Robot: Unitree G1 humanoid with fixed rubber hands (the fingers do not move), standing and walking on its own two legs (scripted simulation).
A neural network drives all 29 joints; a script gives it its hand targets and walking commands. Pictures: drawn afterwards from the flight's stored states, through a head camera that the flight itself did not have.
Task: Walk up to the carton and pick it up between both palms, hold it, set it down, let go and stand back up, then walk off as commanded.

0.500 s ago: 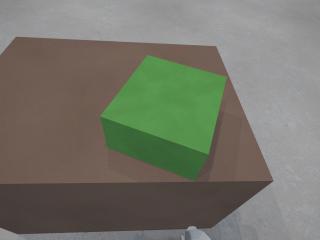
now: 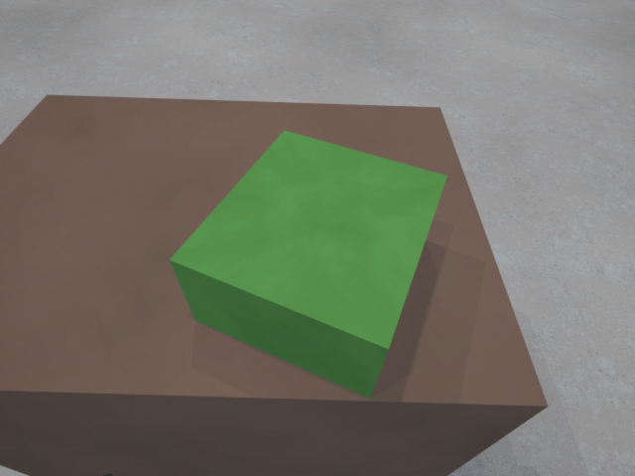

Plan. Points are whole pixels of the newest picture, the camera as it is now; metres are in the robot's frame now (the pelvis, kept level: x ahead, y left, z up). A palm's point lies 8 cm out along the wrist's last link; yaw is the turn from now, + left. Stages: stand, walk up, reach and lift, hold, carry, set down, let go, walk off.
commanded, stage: walk up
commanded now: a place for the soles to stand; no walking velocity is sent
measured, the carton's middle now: (321, 247) +0.46 +0.02 +0.00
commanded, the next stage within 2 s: none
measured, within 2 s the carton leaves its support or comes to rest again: neither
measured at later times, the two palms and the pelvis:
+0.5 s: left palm out of the picture +0.08 +0.30 -0.09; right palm out of the picture +0.11 -0.30 -0.08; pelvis +0.00 +0.00 +0.03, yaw +0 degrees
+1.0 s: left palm out of the picture +0.07 +0.31 -0.10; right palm out of the picture +0.01 -0.32 -0.10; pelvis -0.05 +0.00 +0.01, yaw +1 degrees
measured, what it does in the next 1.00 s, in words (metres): shifts its weight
